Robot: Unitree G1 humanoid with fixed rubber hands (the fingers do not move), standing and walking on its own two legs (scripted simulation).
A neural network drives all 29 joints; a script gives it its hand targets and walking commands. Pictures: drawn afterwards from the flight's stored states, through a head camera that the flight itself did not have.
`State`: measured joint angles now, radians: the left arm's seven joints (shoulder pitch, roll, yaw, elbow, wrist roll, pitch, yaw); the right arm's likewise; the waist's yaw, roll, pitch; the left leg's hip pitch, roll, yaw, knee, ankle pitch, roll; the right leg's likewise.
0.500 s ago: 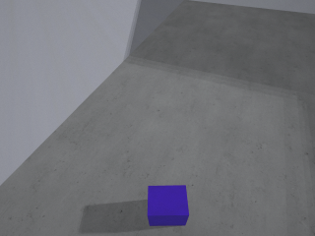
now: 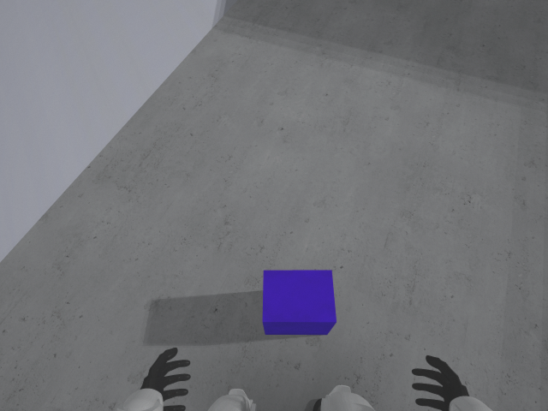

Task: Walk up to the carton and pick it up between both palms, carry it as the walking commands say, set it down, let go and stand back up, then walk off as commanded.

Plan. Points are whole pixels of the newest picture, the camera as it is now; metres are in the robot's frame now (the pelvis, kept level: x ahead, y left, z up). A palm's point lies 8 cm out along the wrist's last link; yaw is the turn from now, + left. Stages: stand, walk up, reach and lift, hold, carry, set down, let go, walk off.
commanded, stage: reach and lift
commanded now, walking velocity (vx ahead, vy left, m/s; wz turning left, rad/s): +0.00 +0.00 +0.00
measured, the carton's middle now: (296, 304) +0.42 -0.03 -0.63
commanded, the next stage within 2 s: none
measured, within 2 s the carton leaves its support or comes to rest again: neither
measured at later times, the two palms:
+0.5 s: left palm (184, 332) +0.24 +0.18 -0.13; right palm (438, 338) +0.25 -0.24 -0.14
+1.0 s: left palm (204, 264) +0.38 +0.17 -0.16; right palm (414, 253) +0.41 -0.24 -0.16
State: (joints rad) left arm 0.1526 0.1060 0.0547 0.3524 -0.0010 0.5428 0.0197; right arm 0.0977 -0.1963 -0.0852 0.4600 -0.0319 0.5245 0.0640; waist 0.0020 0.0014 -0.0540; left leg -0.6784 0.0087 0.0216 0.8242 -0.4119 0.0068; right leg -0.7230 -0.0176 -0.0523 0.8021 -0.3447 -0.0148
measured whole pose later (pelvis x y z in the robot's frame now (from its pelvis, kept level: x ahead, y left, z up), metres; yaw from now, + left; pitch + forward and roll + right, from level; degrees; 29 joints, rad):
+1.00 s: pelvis -0.07 -0.03 -0.07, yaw +2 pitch +38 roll +2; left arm -0.88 0.17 0.28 0.81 -0.03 0.16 0.08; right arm -1.00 -0.32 -0.22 0.95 0.02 0.18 0.04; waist 0.00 0.00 -0.04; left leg -1.37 0.01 0.01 1.05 -0.34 -0.04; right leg -1.42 -0.02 -0.06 1.05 -0.29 -0.07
